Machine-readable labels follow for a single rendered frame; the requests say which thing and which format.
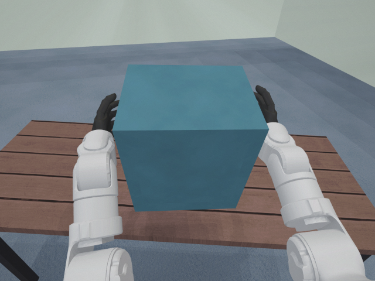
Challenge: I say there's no left robot hand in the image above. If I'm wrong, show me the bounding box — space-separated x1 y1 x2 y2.
91 93 119 137

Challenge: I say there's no right robot hand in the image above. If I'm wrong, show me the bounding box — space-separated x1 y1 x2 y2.
254 85 278 123

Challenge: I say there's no table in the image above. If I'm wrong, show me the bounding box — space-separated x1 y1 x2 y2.
0 120 375 281

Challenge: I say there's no robot left forearm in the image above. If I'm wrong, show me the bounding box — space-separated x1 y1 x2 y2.
63 129 123 281

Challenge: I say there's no robot right forearm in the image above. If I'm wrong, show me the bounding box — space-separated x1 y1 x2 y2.
258 122 365 274

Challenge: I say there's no robot right upper arm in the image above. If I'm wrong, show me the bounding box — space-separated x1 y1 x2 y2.
287 229 375 281

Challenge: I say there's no carton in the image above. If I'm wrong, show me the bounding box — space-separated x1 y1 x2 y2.
112 64 269 212

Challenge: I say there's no robot left upper arm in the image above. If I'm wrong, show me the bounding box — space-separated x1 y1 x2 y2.
64 247 134 281

